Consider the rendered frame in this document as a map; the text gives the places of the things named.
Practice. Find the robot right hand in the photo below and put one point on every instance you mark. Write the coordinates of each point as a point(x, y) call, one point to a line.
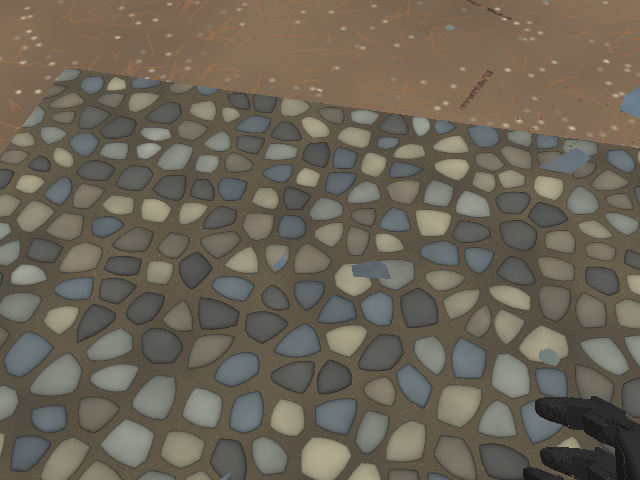
point(604, 422)

